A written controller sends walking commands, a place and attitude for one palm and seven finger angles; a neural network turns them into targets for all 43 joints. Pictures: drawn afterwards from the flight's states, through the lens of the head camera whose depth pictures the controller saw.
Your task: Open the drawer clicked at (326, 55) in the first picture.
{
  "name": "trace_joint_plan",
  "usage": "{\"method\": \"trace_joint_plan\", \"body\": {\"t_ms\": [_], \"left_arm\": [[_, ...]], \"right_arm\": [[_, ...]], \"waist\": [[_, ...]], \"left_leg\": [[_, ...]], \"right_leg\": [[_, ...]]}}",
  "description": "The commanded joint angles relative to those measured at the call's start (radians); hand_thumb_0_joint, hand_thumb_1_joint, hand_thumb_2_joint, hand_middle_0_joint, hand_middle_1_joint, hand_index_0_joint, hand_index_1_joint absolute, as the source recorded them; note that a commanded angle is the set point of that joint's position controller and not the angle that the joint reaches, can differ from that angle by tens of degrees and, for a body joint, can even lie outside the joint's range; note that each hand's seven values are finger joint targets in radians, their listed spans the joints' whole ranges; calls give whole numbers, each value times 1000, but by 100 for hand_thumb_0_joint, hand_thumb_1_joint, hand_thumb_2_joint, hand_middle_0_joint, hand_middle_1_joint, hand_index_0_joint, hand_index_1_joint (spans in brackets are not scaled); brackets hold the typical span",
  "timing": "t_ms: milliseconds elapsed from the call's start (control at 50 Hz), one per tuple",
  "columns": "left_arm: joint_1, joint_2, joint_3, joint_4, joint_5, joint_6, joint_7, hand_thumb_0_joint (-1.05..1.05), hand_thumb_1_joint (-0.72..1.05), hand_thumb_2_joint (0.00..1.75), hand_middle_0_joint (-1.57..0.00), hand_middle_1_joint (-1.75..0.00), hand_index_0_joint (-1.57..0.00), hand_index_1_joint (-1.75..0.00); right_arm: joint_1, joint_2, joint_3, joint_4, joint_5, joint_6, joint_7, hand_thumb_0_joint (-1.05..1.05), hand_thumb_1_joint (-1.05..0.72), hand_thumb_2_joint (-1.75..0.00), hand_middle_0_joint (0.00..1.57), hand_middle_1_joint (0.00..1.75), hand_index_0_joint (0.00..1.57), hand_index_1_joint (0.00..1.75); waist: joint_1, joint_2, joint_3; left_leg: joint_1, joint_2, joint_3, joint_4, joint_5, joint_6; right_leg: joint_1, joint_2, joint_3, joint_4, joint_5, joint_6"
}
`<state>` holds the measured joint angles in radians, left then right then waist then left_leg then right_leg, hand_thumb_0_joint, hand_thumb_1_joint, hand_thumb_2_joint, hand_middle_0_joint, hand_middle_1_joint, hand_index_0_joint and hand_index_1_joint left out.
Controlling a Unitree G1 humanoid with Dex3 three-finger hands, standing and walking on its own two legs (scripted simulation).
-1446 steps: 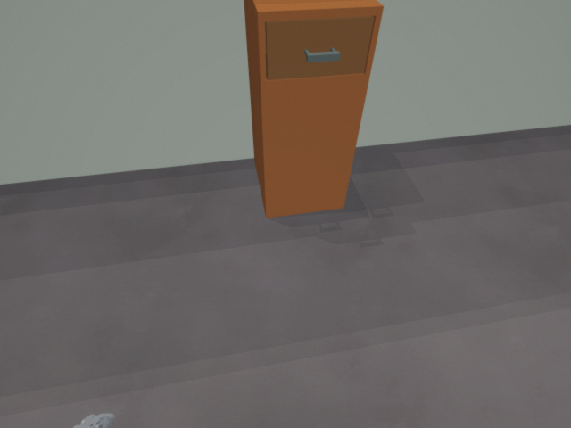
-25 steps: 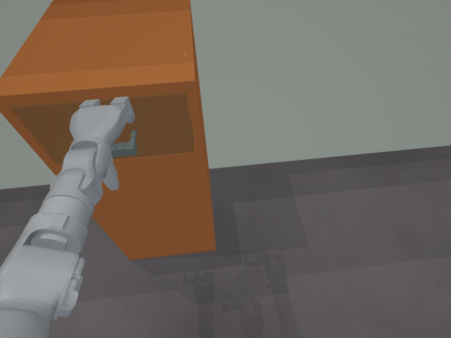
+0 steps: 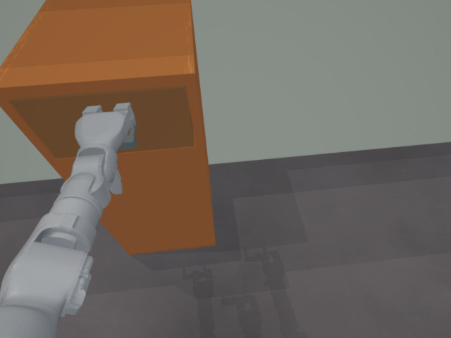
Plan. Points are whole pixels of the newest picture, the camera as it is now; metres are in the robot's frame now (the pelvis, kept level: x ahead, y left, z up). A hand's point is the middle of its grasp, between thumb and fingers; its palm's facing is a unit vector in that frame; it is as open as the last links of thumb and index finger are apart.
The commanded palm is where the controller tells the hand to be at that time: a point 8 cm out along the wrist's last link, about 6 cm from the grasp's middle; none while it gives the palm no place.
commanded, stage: lower the fingers behind the handle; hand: left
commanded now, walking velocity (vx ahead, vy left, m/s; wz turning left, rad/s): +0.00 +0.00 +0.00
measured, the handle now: (111, 136) +0.53 +0.24 +0.04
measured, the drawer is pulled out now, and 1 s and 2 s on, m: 0.00 0.00 0.00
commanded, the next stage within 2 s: lift the fingers back up to retry in 1.12 s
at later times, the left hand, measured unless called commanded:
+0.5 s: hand (121, 148) +0.48 +0.21 +0.04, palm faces +0.00 -0.03 -1.00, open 13.5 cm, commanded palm +0.46 +0.22 +0.08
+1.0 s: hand (122, 150) +0.48 +0.21 +0.04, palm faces +0.01 -0.01 -1.00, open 13.8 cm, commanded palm +0.46 +0.21 +0.07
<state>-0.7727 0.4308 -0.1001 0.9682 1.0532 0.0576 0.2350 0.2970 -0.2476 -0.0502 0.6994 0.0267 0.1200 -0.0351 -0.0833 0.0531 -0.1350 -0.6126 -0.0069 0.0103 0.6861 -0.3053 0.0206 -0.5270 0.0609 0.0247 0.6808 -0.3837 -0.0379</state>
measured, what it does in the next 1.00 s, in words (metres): stands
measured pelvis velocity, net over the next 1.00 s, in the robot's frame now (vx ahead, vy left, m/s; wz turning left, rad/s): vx -0.01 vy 0.02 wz -0.02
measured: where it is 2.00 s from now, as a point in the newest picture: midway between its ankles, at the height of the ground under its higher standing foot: outside the picture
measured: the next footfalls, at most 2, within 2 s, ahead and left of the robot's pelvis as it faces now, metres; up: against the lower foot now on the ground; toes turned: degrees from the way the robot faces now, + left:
none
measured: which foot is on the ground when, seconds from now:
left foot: down 0.00-1.00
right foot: down 0.00-1.00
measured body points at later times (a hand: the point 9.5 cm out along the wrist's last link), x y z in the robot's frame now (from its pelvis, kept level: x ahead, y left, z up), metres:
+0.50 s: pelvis +0.00 +0.01 -0.01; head +0.07 +0.00 +0.44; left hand +0.48 +0.21 +0.10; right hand +0.00 -0.27 -0.14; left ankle +0.01 +0.11 -0.72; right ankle -0.04 -0.10 -0.72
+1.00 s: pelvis -0.01 +0.02 -0.02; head +0.06 +0.02 +0.43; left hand +0.48 +0.20 +0.09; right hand +0.00 -0.26 -0.14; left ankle +0.01 +0.11 -0.72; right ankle -0.04 -0.10 -0.72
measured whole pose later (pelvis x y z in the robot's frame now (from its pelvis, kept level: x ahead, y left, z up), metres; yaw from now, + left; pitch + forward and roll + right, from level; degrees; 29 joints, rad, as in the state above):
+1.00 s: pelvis -0.01 +0.02 -0.02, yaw -1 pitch +18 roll -2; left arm -0.89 0.42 -0.10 1.10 1.09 0.07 0.34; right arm 0.36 -0.24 -0.04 0.69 0.02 0.13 -0.03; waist -0.12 0.04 -0.17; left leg -0.79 0.00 0.02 0.81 -0.33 0.04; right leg -0.70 0.07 0.03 0.78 -0.40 -0.02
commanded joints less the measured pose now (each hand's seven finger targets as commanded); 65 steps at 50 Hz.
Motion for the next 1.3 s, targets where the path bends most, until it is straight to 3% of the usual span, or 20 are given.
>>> {"method": "trace_joint_plan", "body": {"t_ms": [0, 140, 280, 340, 420, 480, 500, 560, 640, 680, 700, 780, 840, 880, 920, 1040, 1160, 1200, 1260, 1280], "left_arm": [[-494, 187, 27, -183, -5, -15, 35, 0, -50, 30, -30, -120, -30, -120], [-476, 262, 89, -120, 7, -46, 54, 0, -50, 30, -30, -120, -30, -120], [-475, 294, 121, -107, 18, -42, 93, 0, -50, 30, -30, -120, -30, -120], [-431, 286, 115, -58, 27, -14, 99, 0, -50, 30, -30, -120, -30, -120], [-423, 315, 121, 10, 33, 20, 95, 0, -50, 30, -30, -120, -30, -120], [-427, 307, 105, 34, 42, 30, 88, 0, -50, 30, -30, -120, -30, -120], [-390, 308, 113, 49, 42, 33, 85, 0, -50, 30, -30, -120, -30, -120], [-383, 250, 83, 34, 36, 26, 76, 0, -50, 30, -30, -120, -30, -120], [-362, 212, 55, 43, 33, 21, 77, 0, -50, 30, -30, -120, -30, -120], [-344, 247, 82, 71, 39, 23, 80, 0, -50, 30, -30, -120, -30, -120], [-343, 220, 59, 73, 36, 27, 80, 0, -50, 30, -30, -120, -30, -120], [-424, 245, 67, 47, 44, 32, 94, 0, -50, 30, -30, -120, -30, -120], [-430, 199, 37, 55, 44, 46, 99, 0, -50, 30, -30, -120, -30, -120], [-439, 240, 69, 53, 41, 50, 101, 0, -50, 30, -30, -120, -30, -120], [-437, 205, 37, 64, 39, 59, 95, 0, -50, 30, -30, -120, -30, -120], [-429, 239, 59, 95, 38, 67, 84, 0, -50, 30, -30, -120, -30, -120], [-470, 233, 50, 83, 34, 53, 75, 0, -50, 30, -30, -120, -30, -120], [-432, 260, 66, 108, 37, 53, 74, 0, -50, 30, -30, -120, -30, -120], [-495, 302, 96, 11, 33, 36, 76, 0, -50, 30, -30, -120, -30, -120], [-503, 283, 78, -2, 37, 35, 77, 0, -50, 30, -30, -120, -30, -120]], "right_arm": [[85, -150, -54, -66, -1, -31, -15, 0, -90, -90, 20, 30, 20, 30], [117, -156, -51, -53, -5, -36, -16, 0, -90, -90, 20, 30, 20, 30], [145, -159, -58, -49, -9, -38, -7, 0, -90, -90, 20, 30, 20, 30], [148, -161, -56, -45, -9, -32, -5, 0, -90, -90, 20, 30, 20, 30], [151, -169, -48, -44, -6, -20, -8, 0, -90, -90, 20, 30, 20, 30], [154, -167, -44, -50, -6, -14, -8, 0, -90, -90, 20, 30, 20, 30], [158, -169, -44, -55, -7, -10, -8, 0, -90, -90, 20, 30, 20, 30], [158, -163, -48, -65, -10, -8, -6, 0, -90, -90, 20, 30, 20, 30], [155, -162, -45, -80, -10, -7, -4, 0, -90, -90, 20, 30, 20, 30], [161, -165, -43, -80, -8, -4, -7, 0, -90, -90, 20, 30, 20, 30], [161, -165, -42, -82, -10, -4, -7, 0, -90, -90, 20, 30, 20, 30], [166, -164, -43, -79, -10, -3, -7, 0, -90, -90, 20, 30, 20, 30], [167, -159, -44, -78, -12, -4, -4, 0, -90, -90, 20, 30, 20, 30], [167, -162, -44, -75, -12, -3, -6, 0, -90, -90, 20, 30, 20, 30], [164, -160, -39, -78, -10, -1, -7, 0, -90, -90, 20, 30, 20, 30], [169, -163, -36, -75, -10, -2, -14, 0, -90, -90, 20, 30, 20, 30], [176, -165, -37, -72, -11, -8, -15, 0, -90, -90, 20, 30, 20, 30], [173, -165, -33, -79, -8, -9, -19, 0, -90, -90, 20, 30, 20, 30], [175, -164, -38, -83, -9, -10, -20, 0, -90, -90, 20, 30, 20, 30], [171, -159, -37, -85, -6, -10, -20, 0, -90, -90, 20, 30, 20, 30]], "waist": [[-46, -30, -343], [-33, -31, -330], [-28, -21, -405], [-28, -13, -376], [-31, -57, -340], [-36, -37, -326], [-25, -51, -322], [-31, -45, -340], [-34, -52, -296], [-33, -80, -301], [-36, -78, -280], [-44, -46, -311], [-47, -26, -306], [-45, -38, -342], [-51, -44, -310], [-45, -52, -307], [-59, -59, -299], [-48, -50, -287], [-36, -30, -380], [-40, -2, -380]], "left_leg": [[296, -16, 16, -6, 308, 34], [213, -16, 14, 11, 274, 31], [193, -12, 19, 36, 312, 30], [177, -12, 23, 41, 318, 28], [122, -12, 27, 32, 263, 29], [118, -10, 28, 32, 255, 29], [112, -11, 25, 35, 257, 27], [142, -5, 24, 41, 287, 26], [127, -3, 20, 43, 233, 25], [105, -4, 20, 49, 228, 27], [100, -4, 18, 49, 222, 26], [111, -1, 12, 53, 206, 26], [126, 1, 8, 55, 201, 23], [127, 2, 10, 58, 204, 26], [113, 0, 7, 53, 191, 25], [98, 0, 8, 51, 172, 28], [95, 6, 3, 50, 155, 28], [72, 1, 8, 51, 136, 28], [121, 3, 7, 51, 188, 29], [138, 3, 8, 48, 190, 28]], "right_leg": [[37, 1, -8, -89, 392, 11], [18, 1, -7, -69, 363, 10], [33, 6, -4, -41, 405, 12], [15, 10, -10, -38, 410, 9], [13, 4, -4, -50, 376, 17], [-7, 5, -6, -47, 356, 14], [-6, 8, -10, -42, 352, 11], [-20, 9, -18, -36, 359, 8], [-72, 12, -22, -35, 292, 10], [-66, 11, -18, -30, 292, 12], [-81, 12, -22, -30, 286, 10], [-103, 12, -21, -23, 247, 10], [-132, 16, -30, -20, 222, 6], [-106, 14, -22, -18, 235, 9], [-118, 15, -27, -22, 224, 9], [-109, 14, -24, -25, 210, 9], [-127, 13, -26, -28, 189, 10], [-124, 12, -20, -27, 180, 11], [-67, 13, -17, -25, 224, 8], [-79, 14, -16, -27, 222, 9]]}}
